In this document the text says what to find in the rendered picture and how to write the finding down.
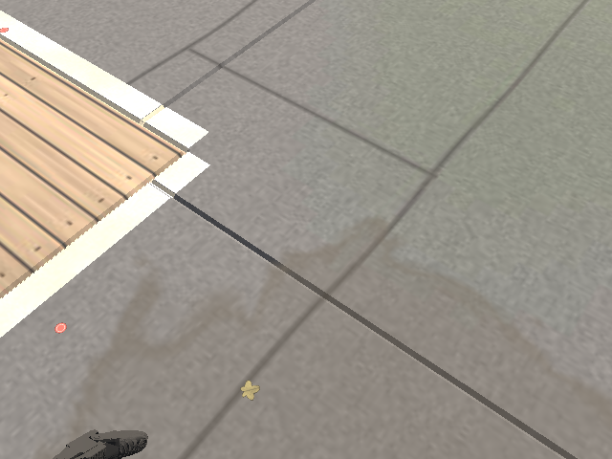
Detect left robot hand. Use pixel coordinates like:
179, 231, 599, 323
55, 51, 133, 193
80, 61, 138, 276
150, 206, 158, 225
53, 429, 148, 459

